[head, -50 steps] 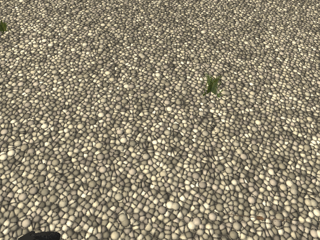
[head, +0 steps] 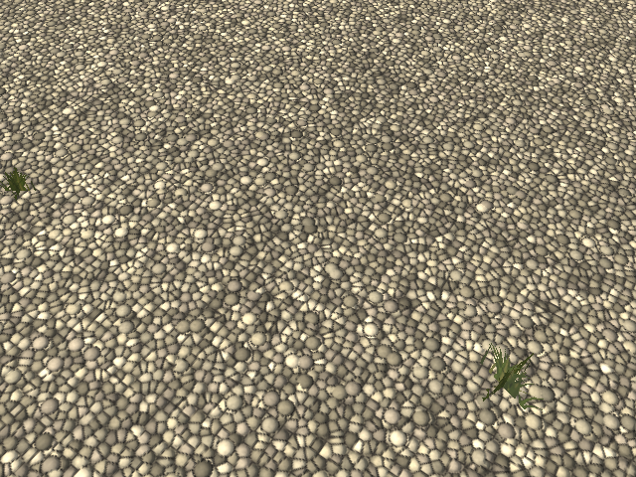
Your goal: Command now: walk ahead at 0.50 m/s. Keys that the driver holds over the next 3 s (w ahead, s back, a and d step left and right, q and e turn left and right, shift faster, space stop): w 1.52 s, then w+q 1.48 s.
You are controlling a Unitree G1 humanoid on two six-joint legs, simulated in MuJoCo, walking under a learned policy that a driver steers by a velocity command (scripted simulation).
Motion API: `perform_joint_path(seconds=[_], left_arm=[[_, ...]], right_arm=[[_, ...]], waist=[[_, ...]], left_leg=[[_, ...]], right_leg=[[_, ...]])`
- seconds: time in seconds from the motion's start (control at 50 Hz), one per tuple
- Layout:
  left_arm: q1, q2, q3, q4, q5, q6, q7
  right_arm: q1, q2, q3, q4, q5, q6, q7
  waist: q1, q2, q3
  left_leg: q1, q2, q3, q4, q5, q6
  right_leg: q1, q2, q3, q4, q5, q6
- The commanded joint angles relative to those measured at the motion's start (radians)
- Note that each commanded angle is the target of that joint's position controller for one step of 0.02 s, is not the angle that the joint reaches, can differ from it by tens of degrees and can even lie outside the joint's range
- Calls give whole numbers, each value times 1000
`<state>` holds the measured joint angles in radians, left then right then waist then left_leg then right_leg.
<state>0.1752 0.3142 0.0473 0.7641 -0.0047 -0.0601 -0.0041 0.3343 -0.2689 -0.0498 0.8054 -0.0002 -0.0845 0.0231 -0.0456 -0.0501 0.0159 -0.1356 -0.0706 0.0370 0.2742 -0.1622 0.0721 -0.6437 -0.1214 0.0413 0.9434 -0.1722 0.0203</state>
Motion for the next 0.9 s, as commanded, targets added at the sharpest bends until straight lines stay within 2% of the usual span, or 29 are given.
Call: perform_joint_path(seconds=[0.02, 0.06, 0.12, 0.18, 0.22, 0.24, 0.26, 0.28, 0.3, 0.32, 0.34, 0.36, 0.38, 0.4, 0.42, 0.46, 0.52, 0.58, 0.64, 0.68, 0.74, 0.76, 0.78, 0.8, 0.82, 0.84, 0.86, 0.88, 0.9], left_arm=[[-34, 29, 3, -60, 2, -10, -4], [-106, 17, -3, -78, -1, -19, -13], [-191, 23, -5, -108, -10, -26, -27], [-219, 42, 0, -131, -10, -33, -43], [-154, 67, 11, -117, -7, -36, -45], [-47, 94, 28, -86, -4, -36, -40], [114, 146, 52, -41, 0, -34, -30], [241, 248, 74, -26, 18, -30, -22], [275, 212, 67, -8, -1, -22, -25], [222, 149, 45, -18, -9, -21, -24], [157, 121, 36, -29, -5, -20, -21], [98, 100, 29, -32, 3, -21, -23], [60, 69, 21, -37, 12, -27, -26], [42, 63, 19, -37, 16, -30, -27], [40, 65, 21, -32, 13, -37, -28], [51, 84, 27, -14, 8, -47, -26], [88, 106, 34, 13, 5, -42, -12], [129, 121, 36, 38, -3, -35, -3], [191, 134, 40, 75, -11, -24, 0], [213, 138, 43, 95, -14, -13, 3], [206, 152, 51, 110, -18, 3, 11], [187, 160, 53, 108, -18, 8, 13], [176, 146, 48, 106, -16, 14, 14], [182, 107, 29, 89, -1, 14, 17], [302, -8, -8, 69, 9, -6, 6], [265, 35, 0, 84, -5, -29, 2], [167, 117, 24, 53, -35, -44, -4], [104, 117, 23, 37, -39, -48, -2], [80, 107, 26, 34, -24, -46, 2]], right_arm=[[-53, -157, -35, -56, 4, -15, -13], [-17, -173, -37, -35, 10, -11, -17], [43, -186, -40, 4, 17, 1, -19], [60, -196, -45, 31, 22, 19, -25], [43, -209, -49, 36, 21, 29, -30], [23, -208, -47, 35, 21, 35, -33], [26, -176, -33, 26, 10, 37, -36], [114, -84, -2, -7, -4, 23, -32], [142, -59, 8, 11, 4, 2, -25], [63, -164, -18, -3, 29, -15, -16], [-23, -171, -20, -28, 43, -23, -13], [-66, -158, -19, -36, 32, -23, -16], [-68, -152, -25, -32, 17, -14, -20], [-42, -133, -24, -22, 14, -3, -21], [-23, -111, -20, -14, 12, 7, -22], [-44, -93, -17, -21, 7, 21, -27], [-148, -82, -13, -50, 0, 19, -26], [-251, -60, -3, -73, 5, 7, -15], [-341, -60, 1, -100, 13, 0, -1], [-380, -68, 1, -119, 17, -4, 10], [-357, -97, -8, -122, 16, -11, 22], [-297, -117, -18, -106, 14, -13, 21], [-165, -153, -40, -64, 11, -13, 14], [11, -213, -62, -20, 3, -11, 5], [109, -316, -88, 1, -2, -2, 0], [127, -229, -65, 6, 10, 1, 2], [47, -186, -47, -4, 12, -1, 1], [-34, -160, -38, -21, 7, -1, 0], [-90, -130, -29, -26, 1, -3, 2]], waist=[[22, 101, 19], [-6, 99, 31], [-37, 97, 50], [-24, 109, 52], [21, 130, 10], [83, 125, -55], [148, 97, -174], [143, -91, -341], [144, -236, -426], [156, -132, -290], [139, -77, -171], [109, -15, -85], [77, -19, -49], [52, -37, -43], [39, -40, -44], [29, -26, -22], [53, -6, 9], [90, -5, 29], [124, -2, 50], [128, -5, 61], [93, -24, 39], [54, -34, 2], [-13, -21, -80], [-79, 34, -220], [-44, 273, -363], [-74, 279, -399], [-66, 214, -234], [-37, 154, -138], [-9, 122, -67]], left_leg=[[-17, 249, -151, -152, 218, 154], [-7, 241, -121, -152, 200, 139], [69, 276, -129, -126, 183, 135], [176, 321, -145, -64, 252, 114], [208, 321, -138, 21, 431, 91], [190, 285, -104, 147, 579, 70], [84, 232, -63, 353, 546, 38], [-271, 110, -11, 735, 181, -27], [-502, 3, -100, 955, -404, -55], [-609, 70, -163, 1037, -389, -42], [-630, 121, -131, 1014, -302, -30], [-602, 161, -108, 949, -223, -33], [-547, 192, -113, 886, -168, -37], [-490, 203, -114, 861, -135, -44], [-461, 206, -109, 839, -119, -53], [-480, 213, -100, 774, -66, -73], [-531, 214, -94, 594, 98, -91], [-487, 183, -65, 406, 242, -90], [-480, 161, -54, 309, 270, -83], [-501, 154, -62, 265, 227, -65], [-442, 133, -52, 224, 118, -27], [-344, 106, -25, 207, 93, -9], [-157, 77, 3, 187, 101, 18], [135, 176, -99, 232, 131, 70], [533, 424, -544, 191, -24, 236], [550, 457, -761, 44, -180, 253], [421, 422, -630, 16, -234, 199], [276, 384, -508, -6, -182, 169], [146, 350, -423, -42, -102, 161]], right_leg=[[-11, -10, 3, -164, 174, 10], [25, 14, -18, -278, 255, 5], [21, 34, -23, -364, 264, -10], [11, 48, -18, -419, 170, -48], [121, 80, -47, -443, 101, -78], [277, 113, -79, -471, 109, -102], [534, 76, -46, -442, 145, -140], [935, -178, 327, -432, 106, -270], [1061, -281, 684, -596, -60, -366], [967, -251, 606, -633, -177, -318], [828, -212, 467, -652, -160, -282], [684, -170, 367, -688, -78, -264], [589, -135, 298, -718, 4, -249], [529, -116, 258, -747, 50, -248], [496, -108, 228, -770, 93, -256], [465, -102, 167, -805, 162, -270], [486, -82, 96, -828, 204, -255], [494, -54, 32, -834, 195, -225], [560, -81, 32, -818, 172, -223], [634, -114, 42, -786, 193, -216], [715, -147, 53, -708, 321, -192], [718, -134, 38, -637, 465, -178], [687, -86, -1, -482, 586, -153], [530, -34, -41, -229, 455, -120], [104, 137, -82, 164, -14, -40], [-39, 165, 58, 301, -411, -43], [-124, 103, 71, 348, -356, -62], [-115, 49, 39, 311, -262, -69], [-83, 16, 25, 250, -192, -62]])
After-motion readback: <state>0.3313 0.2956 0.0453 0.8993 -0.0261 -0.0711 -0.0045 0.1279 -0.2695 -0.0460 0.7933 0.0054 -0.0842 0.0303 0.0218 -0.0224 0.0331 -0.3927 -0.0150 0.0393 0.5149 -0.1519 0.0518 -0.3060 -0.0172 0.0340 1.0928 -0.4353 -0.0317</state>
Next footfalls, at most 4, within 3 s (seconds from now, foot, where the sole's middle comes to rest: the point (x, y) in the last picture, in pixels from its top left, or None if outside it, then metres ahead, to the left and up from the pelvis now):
0.26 right None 0.32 -0.15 -0.78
0.80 left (268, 421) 0.62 0.09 -0.78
1.32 right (365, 304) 0.91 -0.16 -0.78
1.88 left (268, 218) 1.21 0.09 -0.78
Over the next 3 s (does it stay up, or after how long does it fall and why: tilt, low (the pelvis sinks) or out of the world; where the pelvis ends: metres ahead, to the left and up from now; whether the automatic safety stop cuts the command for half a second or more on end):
stays up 1.59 0.24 -0.02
